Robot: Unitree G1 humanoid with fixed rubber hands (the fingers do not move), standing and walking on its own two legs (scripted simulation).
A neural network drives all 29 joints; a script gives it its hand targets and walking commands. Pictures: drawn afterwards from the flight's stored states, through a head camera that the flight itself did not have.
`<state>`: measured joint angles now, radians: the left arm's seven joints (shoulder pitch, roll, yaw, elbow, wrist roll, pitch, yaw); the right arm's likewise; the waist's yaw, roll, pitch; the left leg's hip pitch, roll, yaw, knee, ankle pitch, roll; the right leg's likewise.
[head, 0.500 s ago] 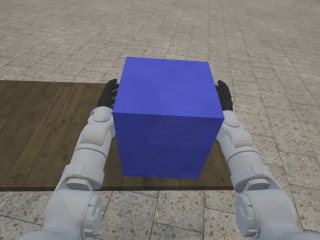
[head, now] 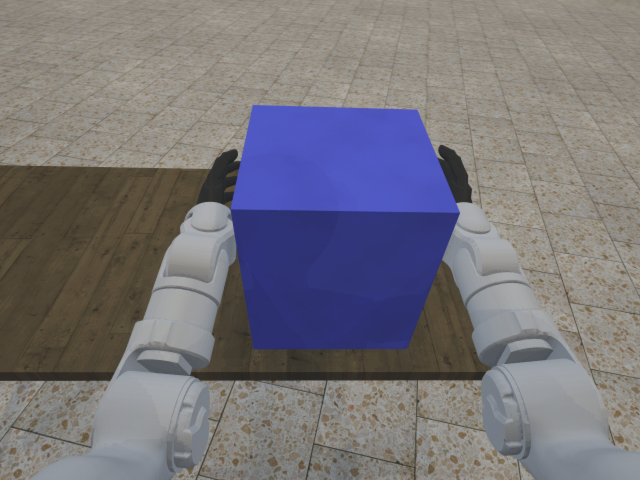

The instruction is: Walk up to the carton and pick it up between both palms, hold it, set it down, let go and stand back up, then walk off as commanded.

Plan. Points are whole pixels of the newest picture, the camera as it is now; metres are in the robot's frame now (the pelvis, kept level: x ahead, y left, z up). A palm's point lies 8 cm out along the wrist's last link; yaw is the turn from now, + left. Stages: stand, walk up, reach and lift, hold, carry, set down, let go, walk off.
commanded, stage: reach and lift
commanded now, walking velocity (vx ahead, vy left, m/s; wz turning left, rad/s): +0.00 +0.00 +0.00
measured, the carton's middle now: (333, 232) +0.40 -0.02 +0.13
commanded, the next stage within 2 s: hold in 0.58 s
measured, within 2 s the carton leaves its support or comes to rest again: neither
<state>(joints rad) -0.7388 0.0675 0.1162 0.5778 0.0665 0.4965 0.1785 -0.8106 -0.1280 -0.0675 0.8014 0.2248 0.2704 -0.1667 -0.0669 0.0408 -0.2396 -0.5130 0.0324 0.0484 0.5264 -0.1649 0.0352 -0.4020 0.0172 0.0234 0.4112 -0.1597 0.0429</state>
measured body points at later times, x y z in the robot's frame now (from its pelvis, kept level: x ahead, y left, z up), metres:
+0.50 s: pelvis +0.00 +0.00 +0.00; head -0.03 +0.01 +0.45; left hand +0.41 +0.14 +0.18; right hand +0.41 -0.17 +0.19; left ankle +0.06 +0.09 -0.73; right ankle +0.02 -0.15 -0.73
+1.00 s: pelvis -0.01 +0.00 +0.00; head -0.06 +0.02 +0.45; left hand +0.39 +0.14 +0.20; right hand +0.40 -0.16 +0.21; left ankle +0.06 +0.09 -0.73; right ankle +0.02 -0.15 -0.73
